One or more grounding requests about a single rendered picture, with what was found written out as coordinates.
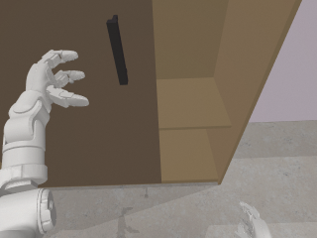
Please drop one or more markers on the robot left upper arm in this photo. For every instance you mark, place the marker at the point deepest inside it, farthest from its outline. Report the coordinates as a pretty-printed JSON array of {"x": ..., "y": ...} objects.
[{"x": 27, "y": 214}]

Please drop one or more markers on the handle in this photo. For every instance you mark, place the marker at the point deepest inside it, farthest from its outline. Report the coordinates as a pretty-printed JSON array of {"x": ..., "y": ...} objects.
[{"x": 117, "y": 49}]

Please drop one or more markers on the left robot forearm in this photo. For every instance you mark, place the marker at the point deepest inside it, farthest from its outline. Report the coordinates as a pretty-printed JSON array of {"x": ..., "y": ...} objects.
[{"x": 24, "y": 144}]

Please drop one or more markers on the robot right hand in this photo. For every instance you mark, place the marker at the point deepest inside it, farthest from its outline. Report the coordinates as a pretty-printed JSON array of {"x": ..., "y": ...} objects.
[{"x": 256, "y": 229}]

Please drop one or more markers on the robot left hand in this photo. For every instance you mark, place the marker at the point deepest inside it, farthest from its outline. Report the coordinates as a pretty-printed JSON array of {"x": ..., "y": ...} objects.
[{"x": 40, "y": 78}]

